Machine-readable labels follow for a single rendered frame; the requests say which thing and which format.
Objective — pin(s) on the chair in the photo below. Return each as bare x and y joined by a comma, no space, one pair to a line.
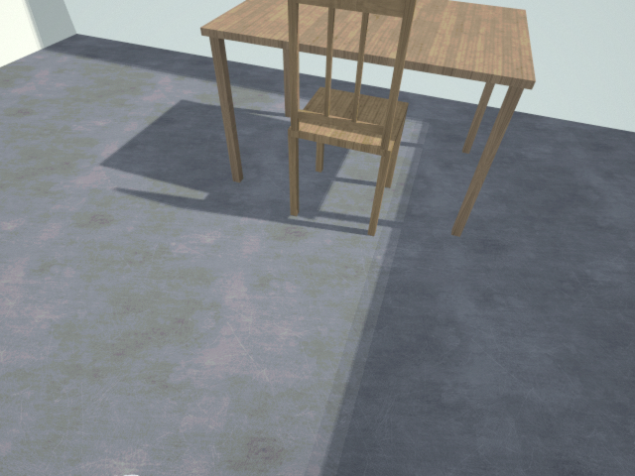
344,119

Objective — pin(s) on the table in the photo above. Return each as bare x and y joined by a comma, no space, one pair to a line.
466,40

